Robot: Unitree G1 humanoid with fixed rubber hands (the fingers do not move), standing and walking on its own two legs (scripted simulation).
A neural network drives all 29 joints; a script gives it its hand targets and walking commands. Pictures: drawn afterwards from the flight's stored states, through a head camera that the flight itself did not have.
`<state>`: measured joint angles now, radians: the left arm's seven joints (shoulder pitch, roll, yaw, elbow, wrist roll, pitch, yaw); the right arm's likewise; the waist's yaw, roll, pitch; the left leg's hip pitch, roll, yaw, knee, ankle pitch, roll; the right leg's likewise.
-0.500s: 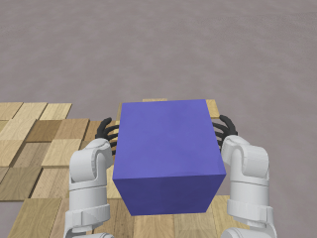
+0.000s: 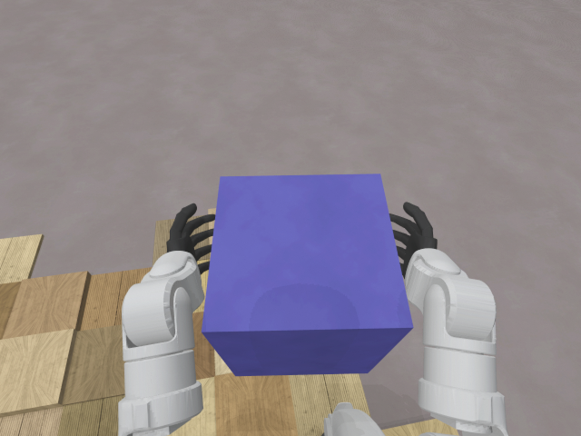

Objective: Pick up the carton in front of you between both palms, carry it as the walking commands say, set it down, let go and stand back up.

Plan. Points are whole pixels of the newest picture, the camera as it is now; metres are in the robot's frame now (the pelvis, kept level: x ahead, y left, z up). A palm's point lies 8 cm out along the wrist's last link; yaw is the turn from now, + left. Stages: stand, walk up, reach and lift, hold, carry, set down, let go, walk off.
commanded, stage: carry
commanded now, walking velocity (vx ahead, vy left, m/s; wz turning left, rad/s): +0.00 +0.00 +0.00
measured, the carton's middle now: (301, 284) +0.33 -0.03 +0.01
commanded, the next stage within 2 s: none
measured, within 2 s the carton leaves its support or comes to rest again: neither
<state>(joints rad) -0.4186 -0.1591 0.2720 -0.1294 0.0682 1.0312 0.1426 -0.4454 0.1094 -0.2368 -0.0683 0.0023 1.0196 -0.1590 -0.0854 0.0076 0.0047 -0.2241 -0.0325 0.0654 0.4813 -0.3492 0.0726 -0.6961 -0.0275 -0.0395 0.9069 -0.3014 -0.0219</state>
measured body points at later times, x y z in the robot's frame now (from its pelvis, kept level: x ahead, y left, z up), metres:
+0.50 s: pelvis +0.23 -0.02 +0.02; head +0.24 -0.02 +0.47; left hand +0.56 +0.15 +0.12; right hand +0.57 -0.15 +0.12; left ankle +0.20 +0.07 -0.72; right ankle +0.21 -0.10 -0.72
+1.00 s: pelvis +0.29 +0.00 +0.01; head +0.28 +0.00 +0.46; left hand +0.58 +0.16 +0.04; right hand +0.59 -0.15 +0.04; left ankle +0.20 +0.07 -0.72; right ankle +0.22 -0.10 -0.71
